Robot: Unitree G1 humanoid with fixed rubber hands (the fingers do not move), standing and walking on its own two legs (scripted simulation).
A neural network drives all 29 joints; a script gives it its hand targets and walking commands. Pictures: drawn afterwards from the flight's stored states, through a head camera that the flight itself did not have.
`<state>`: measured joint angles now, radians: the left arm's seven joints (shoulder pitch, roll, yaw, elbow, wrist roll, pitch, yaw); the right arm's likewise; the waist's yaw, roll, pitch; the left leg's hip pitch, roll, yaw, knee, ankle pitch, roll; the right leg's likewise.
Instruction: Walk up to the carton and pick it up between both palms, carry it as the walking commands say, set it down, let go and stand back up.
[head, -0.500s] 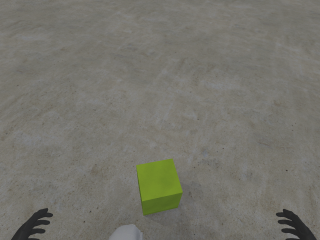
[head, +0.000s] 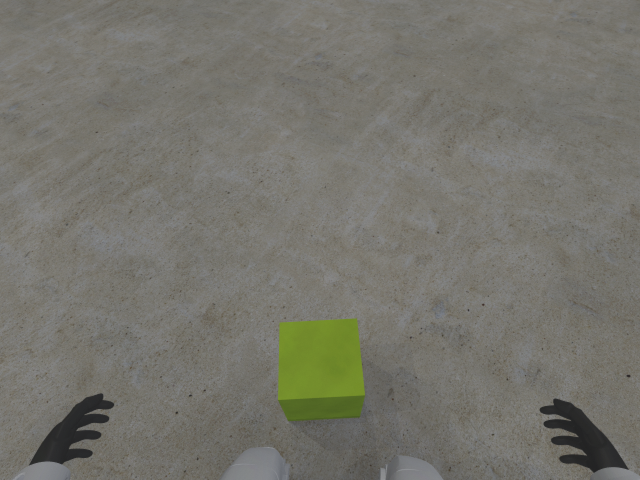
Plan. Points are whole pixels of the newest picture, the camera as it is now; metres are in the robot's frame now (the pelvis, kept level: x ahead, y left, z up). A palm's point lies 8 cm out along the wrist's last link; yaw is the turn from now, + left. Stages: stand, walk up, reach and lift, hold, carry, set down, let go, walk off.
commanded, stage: walk up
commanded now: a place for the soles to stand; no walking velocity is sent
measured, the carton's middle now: (321, 371) +0.42 +0.03 -0.63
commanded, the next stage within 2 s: none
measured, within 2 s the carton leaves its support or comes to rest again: neither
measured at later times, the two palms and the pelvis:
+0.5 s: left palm out of the picture +0.07 +0.36 -0.06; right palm (551, 392) +0.22 -0.28 -0.05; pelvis +0.01 +0.00 -0.01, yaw +6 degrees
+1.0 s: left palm out of the picture +0.12 +0.36 -0.05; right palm (548, 395) +0.21 -0.27 -0.04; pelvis +0.02 +0.02 +0.01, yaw +5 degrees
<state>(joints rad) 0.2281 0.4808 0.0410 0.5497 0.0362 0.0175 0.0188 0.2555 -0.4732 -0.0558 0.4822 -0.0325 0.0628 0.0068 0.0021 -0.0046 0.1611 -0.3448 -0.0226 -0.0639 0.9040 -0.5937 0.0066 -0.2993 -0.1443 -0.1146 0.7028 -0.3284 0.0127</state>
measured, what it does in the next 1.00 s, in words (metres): steps on the spot: left foot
